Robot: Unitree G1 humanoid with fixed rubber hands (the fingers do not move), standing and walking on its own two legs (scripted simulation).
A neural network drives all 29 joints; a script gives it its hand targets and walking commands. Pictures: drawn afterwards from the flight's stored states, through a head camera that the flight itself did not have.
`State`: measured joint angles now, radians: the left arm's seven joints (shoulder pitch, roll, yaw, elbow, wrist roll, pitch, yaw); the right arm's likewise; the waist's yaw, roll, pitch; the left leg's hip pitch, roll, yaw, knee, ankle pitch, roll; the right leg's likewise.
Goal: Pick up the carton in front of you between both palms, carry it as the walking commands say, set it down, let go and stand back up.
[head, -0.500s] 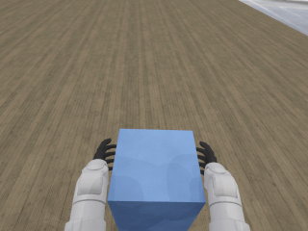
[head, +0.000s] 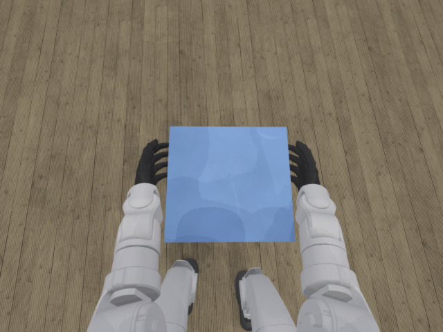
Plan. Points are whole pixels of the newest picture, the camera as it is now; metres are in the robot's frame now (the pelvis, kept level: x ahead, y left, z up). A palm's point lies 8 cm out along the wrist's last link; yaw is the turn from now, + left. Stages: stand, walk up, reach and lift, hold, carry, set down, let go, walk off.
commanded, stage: set down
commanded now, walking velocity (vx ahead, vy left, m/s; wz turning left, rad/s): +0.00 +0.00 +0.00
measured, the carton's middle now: (225, 193) +0.37 +0.00 -0.15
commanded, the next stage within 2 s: none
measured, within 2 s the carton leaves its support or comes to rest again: neither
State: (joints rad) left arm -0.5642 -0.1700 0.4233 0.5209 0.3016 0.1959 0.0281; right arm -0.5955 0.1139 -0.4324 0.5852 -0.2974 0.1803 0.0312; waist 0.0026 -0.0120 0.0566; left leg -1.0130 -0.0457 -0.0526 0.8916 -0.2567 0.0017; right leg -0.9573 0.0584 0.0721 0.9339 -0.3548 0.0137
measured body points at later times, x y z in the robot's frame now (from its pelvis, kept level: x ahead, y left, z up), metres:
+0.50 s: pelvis -0.01 -0.01 -0.13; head +0.22 +0.00 +0.25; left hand +0.42 +0.16 -0.23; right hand +0.43 -0.15 -0.22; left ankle +0.08 +0.11 -0.68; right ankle +0.04 -0.12 -0.68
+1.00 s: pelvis -0.04 -0.01 -0.26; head +0.27 +0.00 +0.07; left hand +0.44 +0.17 -0.39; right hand +0.47 -0.14 -0.39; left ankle +0.08 +0.11 -0.68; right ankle +0.04 -0.13 -0.68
